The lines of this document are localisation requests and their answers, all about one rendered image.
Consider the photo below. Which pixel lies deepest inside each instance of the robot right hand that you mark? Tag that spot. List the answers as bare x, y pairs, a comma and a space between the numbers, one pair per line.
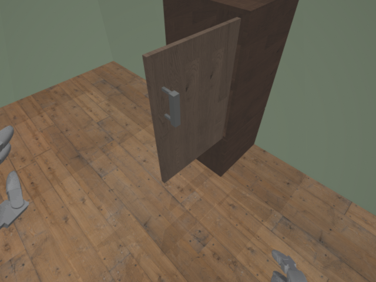
289, 267

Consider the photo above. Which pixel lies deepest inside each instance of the handle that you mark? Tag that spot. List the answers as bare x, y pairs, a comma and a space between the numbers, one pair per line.
174, 105

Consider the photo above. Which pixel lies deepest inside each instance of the robot left hand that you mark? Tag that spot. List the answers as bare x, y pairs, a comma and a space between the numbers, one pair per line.
12, 208

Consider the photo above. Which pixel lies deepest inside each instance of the cupboard door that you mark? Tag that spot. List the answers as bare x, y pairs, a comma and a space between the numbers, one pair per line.
200, 68

